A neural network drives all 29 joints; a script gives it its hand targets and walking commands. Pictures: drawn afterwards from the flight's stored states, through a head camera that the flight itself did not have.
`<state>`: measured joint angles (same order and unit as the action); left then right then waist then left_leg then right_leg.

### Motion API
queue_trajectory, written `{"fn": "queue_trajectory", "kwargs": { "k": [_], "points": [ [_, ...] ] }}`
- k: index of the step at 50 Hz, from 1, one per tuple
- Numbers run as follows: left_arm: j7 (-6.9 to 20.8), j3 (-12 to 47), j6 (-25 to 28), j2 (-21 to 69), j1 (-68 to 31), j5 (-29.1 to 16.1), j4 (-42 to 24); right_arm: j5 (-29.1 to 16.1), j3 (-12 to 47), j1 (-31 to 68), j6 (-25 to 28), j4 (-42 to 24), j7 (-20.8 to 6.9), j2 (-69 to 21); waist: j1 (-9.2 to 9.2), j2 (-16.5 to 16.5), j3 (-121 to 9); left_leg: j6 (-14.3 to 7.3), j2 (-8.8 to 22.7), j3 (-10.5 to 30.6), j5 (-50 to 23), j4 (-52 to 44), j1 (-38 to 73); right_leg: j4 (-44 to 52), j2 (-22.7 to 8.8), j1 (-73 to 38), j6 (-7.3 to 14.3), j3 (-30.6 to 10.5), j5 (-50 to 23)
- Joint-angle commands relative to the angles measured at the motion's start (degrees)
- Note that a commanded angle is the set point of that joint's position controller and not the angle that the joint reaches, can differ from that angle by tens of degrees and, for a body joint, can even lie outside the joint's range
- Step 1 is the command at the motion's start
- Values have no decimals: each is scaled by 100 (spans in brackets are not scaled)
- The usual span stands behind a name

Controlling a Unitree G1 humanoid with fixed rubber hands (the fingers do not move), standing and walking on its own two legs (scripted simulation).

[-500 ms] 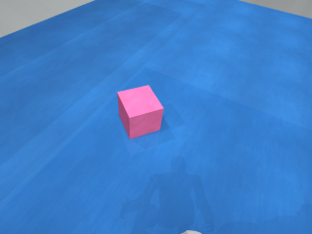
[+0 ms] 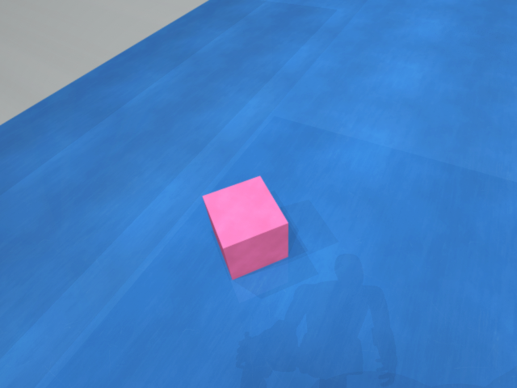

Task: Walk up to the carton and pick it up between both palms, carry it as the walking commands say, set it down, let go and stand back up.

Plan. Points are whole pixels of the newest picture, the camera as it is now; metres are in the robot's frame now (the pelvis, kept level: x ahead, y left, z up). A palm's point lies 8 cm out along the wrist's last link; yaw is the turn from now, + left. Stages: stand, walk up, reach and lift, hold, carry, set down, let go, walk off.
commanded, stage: walk up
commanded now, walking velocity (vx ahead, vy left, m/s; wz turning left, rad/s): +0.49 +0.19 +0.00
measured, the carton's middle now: (246, 227) +0.85 +0.13 -0.65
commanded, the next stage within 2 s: none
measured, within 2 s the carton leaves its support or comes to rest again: neither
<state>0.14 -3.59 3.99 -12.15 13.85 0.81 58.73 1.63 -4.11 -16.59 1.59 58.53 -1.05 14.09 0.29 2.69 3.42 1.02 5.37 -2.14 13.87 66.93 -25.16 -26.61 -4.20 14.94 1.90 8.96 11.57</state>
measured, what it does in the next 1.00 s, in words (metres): walks ahead: left foot, then right foot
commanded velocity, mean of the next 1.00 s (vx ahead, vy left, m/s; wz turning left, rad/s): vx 0.29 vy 0.01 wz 0.01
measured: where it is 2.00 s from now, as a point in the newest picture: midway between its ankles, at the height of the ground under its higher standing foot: (261, 367)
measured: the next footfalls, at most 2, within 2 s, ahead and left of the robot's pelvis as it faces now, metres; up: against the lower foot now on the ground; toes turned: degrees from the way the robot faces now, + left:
left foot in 0.36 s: +0.31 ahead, +0.21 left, +0.00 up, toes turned +8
right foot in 0.88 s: +0.39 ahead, -0.09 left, +0.00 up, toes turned -9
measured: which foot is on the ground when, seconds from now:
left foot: up 0.00-0.34, down 0.36-0.88, up 0.90-1.00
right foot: down 0.00-0.36, up 0.38-0.86, down 0.88-1.00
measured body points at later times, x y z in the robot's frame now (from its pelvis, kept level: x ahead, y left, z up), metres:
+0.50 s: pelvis +0.21 +0.10 +0.00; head +0.25 +0.13 +0.44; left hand +0.20 +0.35 -0.17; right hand +0.29 -0.16 -0.13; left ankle +0.27 +0.20 -0.74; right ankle +0.12 -0.05 -0.66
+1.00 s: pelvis +0.32 +0.04 +0.00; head +0.34 +0.01 +0.45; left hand +0.41 +0.27 -0.14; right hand +0.30 -0.20 -0.17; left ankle +0.29 +0.18 -0.71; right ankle +0.35 -0.08 -0.74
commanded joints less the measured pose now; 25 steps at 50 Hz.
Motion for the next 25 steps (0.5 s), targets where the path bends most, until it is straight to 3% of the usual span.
{"fn": "queue_trajectory", "kwargs": {
  "k": [1, 8, 11, 13, 15, 16, 17, 18, 19, 20, 22, 23, 25],
  "points": [
    [-12, -63, 131, -538, 632, -6, -75, 55, -11, -533, -158, -57, -106, -25, -11, -1141, -79, 25, 217, 132, -558, -129, -537, 1389, -1387, -450, 75, -1228, -1459],
    [-97, -128, 135, -718, 1395, 83, -13, 30, 71, 1062, -187, -561, -310, -1, 294, -1245, 448, 200, 166, -144, -1150, -2118, -935, 1841, -1357, -795, 121, -825, -875],
    [-127, -147, 108, -753, 1533, 95, 54, -7, 130, 1473, -138, -644, -343, -55, 384, -1368, 500, 202, 65, -321, -1141, -2998, -621, 1814, -1367, -1012, 125, -609, -1325],
    [-149, -175, 74, -823, 1537, 98, 87, -21, 143, 1585, -104, -663, -326, -24, 398, -1457, 424, 151, 35, -360, -951, -3393, -315, 1652, -1448, -1157, 111, -519, -1701],
    [-110, -128, 26, -756, 1433, 105, 91, -26, 160, 1426, -16, -636, -252, 9, 261, -1751, 175, 55, -39, -395, -610, -3705, 355, 1396, -1317, -1134, 52, -410, -1409],
    [-114, -80, -11, -673, 1398, 56, 191, -15, 144, 993, 82, -531, -198, 116, 5, -1582, -52, 64, -62, -488, -767, -3970, 1175, 858, -1067, -904, 1, -164, -1361],
    [-99, -47, -21, -588, 1429, 21, 189, 7, 49, 213, 160, -193, -108, 380, -259, -858, -413, 27, -198, -716, -675, -4186, 2134, -129, -758, -611, -62, 41, -1477],
    [-82, 6, -9, -413, 1594, 4, 140, 86, -87, -530, 249, 38, -8, 773, -510, -21, -871, -60, 346, -148, -784, -4148, 3177, -1399, -502, 152, -126, -17, -557],
    [-101, 59, -1, -68, 1940, -52, -62, 176, -247, -969, 261, -21, 84, 1495, -634, 1729, -1488, -710, 2101, 2213, -1843, -4703, 4031, -3226, 133, 1574, -353, -49, 2013],
    [-137, -77, -74, -372, 1757, -9, -101, -16, -271, -1062, 234, 43, 72, 1554, -629, 1354, -1777, -1050, 2447, 2564, -2423, -4922, 3607, -4060, -51, 1492, -280, -740, 2359],
    [-132, -109, -167, -388, 1515, 0, 79, -65, -118, -327, 259, -52, 97, 921, -250, 186, -900, -896, 2186, 1984, -3291, -4834, 2526, -4371, -286, 1491, -270, -1056, 1544],
    [-90, -82, -224, -247, 1450, -17, 85, -66, -48, -14, 271, -91, 120, 639, -65, 156, -626, -766, 1782, 1427, -3535, -4869, 2129, -4173, -413, 1363, -313, -1053, 1106],
    [-10, -36, -370, -148, 1467, 18, 118, -38, 54, 137, 301, -107, 111, 332, 110, 702, -480, -607, 1406, 857, -3247, -5070, 1659, -3853, -362, 1096, -346, -846, 806]
  ]
}}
